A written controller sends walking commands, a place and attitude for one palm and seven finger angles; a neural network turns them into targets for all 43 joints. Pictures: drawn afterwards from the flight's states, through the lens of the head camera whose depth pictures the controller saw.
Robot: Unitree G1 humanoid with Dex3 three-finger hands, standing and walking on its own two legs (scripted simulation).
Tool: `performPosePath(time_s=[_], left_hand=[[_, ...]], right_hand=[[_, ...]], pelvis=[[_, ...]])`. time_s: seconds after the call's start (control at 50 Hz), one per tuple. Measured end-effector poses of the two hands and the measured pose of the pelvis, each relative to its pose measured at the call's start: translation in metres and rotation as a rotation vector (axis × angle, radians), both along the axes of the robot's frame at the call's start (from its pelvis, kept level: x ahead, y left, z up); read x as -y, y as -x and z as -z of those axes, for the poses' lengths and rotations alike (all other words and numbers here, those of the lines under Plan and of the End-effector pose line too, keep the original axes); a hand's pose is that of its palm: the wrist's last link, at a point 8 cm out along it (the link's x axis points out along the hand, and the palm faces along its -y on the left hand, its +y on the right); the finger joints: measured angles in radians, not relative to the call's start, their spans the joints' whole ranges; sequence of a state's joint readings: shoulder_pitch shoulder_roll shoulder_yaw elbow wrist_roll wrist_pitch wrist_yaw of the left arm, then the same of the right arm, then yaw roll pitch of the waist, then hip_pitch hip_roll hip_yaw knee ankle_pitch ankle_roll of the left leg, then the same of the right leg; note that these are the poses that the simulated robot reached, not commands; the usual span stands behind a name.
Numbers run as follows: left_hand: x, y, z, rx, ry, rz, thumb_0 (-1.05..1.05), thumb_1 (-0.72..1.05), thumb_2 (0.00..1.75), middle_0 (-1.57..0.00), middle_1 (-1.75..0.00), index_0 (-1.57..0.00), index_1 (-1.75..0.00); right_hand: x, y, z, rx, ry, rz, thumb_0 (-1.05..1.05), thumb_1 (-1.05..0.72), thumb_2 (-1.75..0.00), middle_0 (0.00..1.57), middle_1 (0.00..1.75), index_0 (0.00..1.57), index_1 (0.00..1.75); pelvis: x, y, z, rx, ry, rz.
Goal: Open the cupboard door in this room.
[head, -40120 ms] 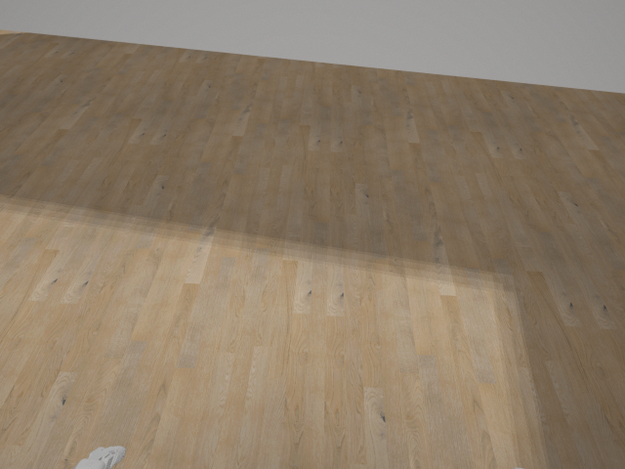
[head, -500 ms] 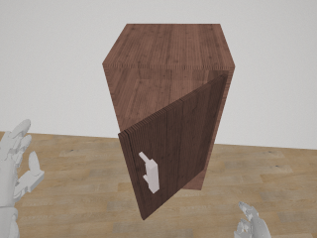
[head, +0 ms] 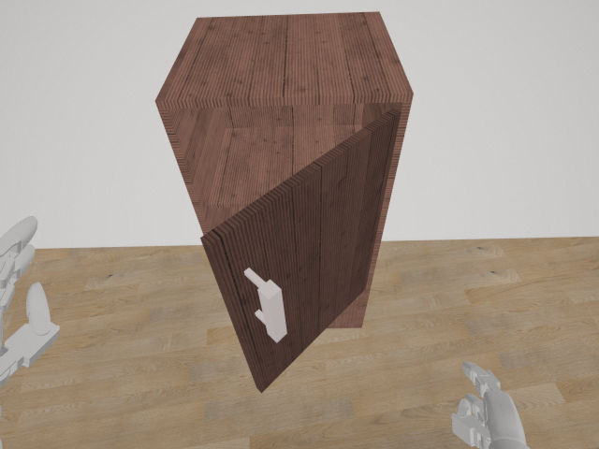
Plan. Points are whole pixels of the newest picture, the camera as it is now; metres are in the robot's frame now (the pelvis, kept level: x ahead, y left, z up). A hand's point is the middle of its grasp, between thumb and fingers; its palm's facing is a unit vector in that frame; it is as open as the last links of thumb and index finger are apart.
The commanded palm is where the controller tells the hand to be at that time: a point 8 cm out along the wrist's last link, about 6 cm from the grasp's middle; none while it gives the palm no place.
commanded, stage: step back with the hand held close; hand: left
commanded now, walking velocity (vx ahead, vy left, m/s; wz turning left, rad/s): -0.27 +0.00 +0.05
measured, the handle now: (264, 305) +0.34 +0.09 -0.04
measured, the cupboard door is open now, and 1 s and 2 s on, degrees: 45 45 45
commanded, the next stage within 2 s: stop stepping back and stand still in 0.86 s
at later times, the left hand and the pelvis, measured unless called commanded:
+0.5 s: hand out of the picture +0.09 +0.29 +0.15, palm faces +0.50 -0.71 -0.50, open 7.4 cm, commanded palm +0.04 +0.32 +0.17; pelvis -0.08 +0.01 -0.02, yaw +4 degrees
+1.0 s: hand out of the picture +0.03 +0.26 +0.16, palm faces +0.39 -0.81 -0.43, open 7.4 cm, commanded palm -0.03 +0.31 +0.17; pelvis -0.18 +0.01 -0.02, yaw -2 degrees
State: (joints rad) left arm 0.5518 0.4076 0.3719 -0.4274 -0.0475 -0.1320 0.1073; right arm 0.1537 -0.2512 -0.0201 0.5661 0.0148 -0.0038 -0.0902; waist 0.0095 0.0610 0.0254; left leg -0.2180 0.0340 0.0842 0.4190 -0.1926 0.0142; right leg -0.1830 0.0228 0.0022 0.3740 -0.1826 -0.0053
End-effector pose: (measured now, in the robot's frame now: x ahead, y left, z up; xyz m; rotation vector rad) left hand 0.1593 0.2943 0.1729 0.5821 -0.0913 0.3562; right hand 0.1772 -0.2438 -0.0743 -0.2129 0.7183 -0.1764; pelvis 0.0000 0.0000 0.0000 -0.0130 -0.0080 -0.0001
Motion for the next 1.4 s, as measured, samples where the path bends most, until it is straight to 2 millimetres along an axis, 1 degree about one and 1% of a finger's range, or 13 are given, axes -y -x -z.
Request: performPosePath(time_s=[0.12, 0.3, 0.48, 0.62, 0.76, 0.84, 0.9, 0.98, 1.04, 1.12, 1.22, 1.32, 1.4], left_hand=[[-0.008, 0.018, -0.003, 0.027, -0.018, 0.014, 0.02, 0.89, 0.9, -0.22, -0.3, -0.21, -0.31], [-0.022, 0.06, 0.001, 0.084, -0.044, -0.009, 0.01, 0.89, 0.9, -0.22, -0.3, -0.21, -0.31], [-0.027, 0.107, 0.0, 0.153, -0.072, -0.078, 0.01, 0.89, 0.9, -0.22, -0.3, -0.21, -0.31], [-0.028, 0.121, 0.005, 0.209, -0.019, -0.031, 0.01, 0.89, 0.9, -0.22, -0.3, -0.21, -0.31], [-0.039, 0.145, -0.016, 0.251, -0.094, -0.006, 0.02, 0.88, 0.9, -0.22, -0.3, -0.21, -0.31], [-0.034, 0.164, -0.015, 0.248, -0.049, -0.026, 0.01, 0.89, 0.9, -0.22, -0.3, -0.21, -0.31], [-0.022, 0.174, -0.007, 0.241, -0.046, 0.003, 0.01, 0.89, 0.9, -0.21, -0.3, -0.21, -0.3], [-0.008, 0.174, -0.004, 0.233, -0.003, 0.072, 0.01, 0.89, 0.9, -0.21, -0.3, -0.21, -0.31], [-0.008, 0.17, -0.005, 0.237, 0.001, 0.127, 0.01, 0.88, 0.9, -0.22, -0.3, -0.21, -0.31], [-0.007, 0.175, -0.006, 0.202, -0.004, 0.167, 0.01, 0.89, 0.9, -0.22, -0.3, -0.21, -0.31], [0.003, 0.211, -0.014, 0.133, -0.039, 0.169, 0.02, 0.89, 0.9, -0.22, -0.3, -0.21, -0.31], [0.009, 0.254, -0.019, 0.115, -0.081, 0.124, 0.01, 0.89, 0.9, -0.22, -0.3, -0.21, -0.31], [0.002, 0.268, -0.016, 0.177, -0.031, 0.042, 0.01, 0.88, 0.9, -0.22, -0.3, -0.21, -0.31]], right_hand=[[-0.006, 0.025, 0.0, -0.016, 0.012, 0.014, 0.02, -0.9, -0.9, 0.2, 0.3, 0.2, 0.3], [-0.025, 0.062, 0.006, -0.012, 0.018, -0.026, 0.02, -0.9, -0.9, 0.2, 0.3, 0.2, 0.3], [-0.037, 0.084, 0.021, -0.016, 0.009, -0.099, 0.02, -0.9, -0.9, 0.2, 0.3, 0.2, 0.3], [-0.038, 0.107, 0.02, -0.029, 0.046, -0.094, 0.02, -0.9, -0.9, 0.2, 0.3, 0.2, 0.3], [-0.047, 0.134, 0.013, -0.011, 0.028, -0.089, 0.02, -0.9, -0.9, 0.2, 0.3, 0.2, 0.3], [-0.052, 0.145, 0.011, 0.007, -0.002, -0.114, 0.02, -0.9, -0.9, 0.2, 0.3, 0.2, 0.3], [-0.05, 0.154, 0.016, 0.028, -0.022, -0.134, 0.01, -0.9, -0.9, 0.2, 0.3, 0.2, 0.3], [-0.042, 0.181, 0.018, -0.02, -0.004, -0.098, 0.01, -0.9, -0.9, 0.2, 0.3, 0.2, 0.3], [-0.033, 0.202, 0.011, -0.012, 0.026, -0.036, 0.02, -0.9, -0.9, 0.2, 0.3, 0.21, 0.3], [-0.023, 0.235, -0.003, 0.032, 0.032, 0.017, 0.02, -0.9, -0.9, 0.2, 0.3, 0.2, 0.3], [-0.011, 0.282, -0.012, 0.038, 0.035, 0.053, 0.01, -0.9, -0.9, 0.2, 0.3, 0.2, 0.3], [0.004, 0.318, 0.007, -0.051, 0.038, 0.055, 0.01, -0.9, -0.9, 0.2, 0.3, 0.2, 0.3], [0.011, 0.344, 0.016, -0.099, 0.036, 0.076, 0.02, -0.9, -0.9, 0.2, 0.3, 0.2, 0.3]], pelvis=[[-0.007, 0.019, 0.002, 0.004, 0.001, 0.002], [-0.016, 0.054, 0.01, 0.015, 0.011, -0.02], [-0.014, 0.082, 0.021, 0.028, 0.013, -0.065], [-0.023, 0.107, 0.024, 0.025, 0.022, -0.061], [-0.021, 0.132, 0.02, 0.005, 0.071, -0.071], [-0.016, 0.147, 0.017, -0.038, 0.064, -0.04], [-0.008, 0.167, 0.025, -0.074, 0.009, 0.017], [-0.013, 0.18, 0.018, -0.04, 0.017, 0.038], [-0.016, 0.187, 0.019, -0.029, 0.023, 0.048], [-0.014, 0.211, 0.013, 0.0, 0.006, 0.057], [-0.007, 0.233, 0.004, 0.009, 0.012, 0.051], [-0.002, 0.258, 0.006, 0.01, -0.017, 0.062], [-0.001, 0.267, 0.003, 0.005, -0.042, 0.071]])
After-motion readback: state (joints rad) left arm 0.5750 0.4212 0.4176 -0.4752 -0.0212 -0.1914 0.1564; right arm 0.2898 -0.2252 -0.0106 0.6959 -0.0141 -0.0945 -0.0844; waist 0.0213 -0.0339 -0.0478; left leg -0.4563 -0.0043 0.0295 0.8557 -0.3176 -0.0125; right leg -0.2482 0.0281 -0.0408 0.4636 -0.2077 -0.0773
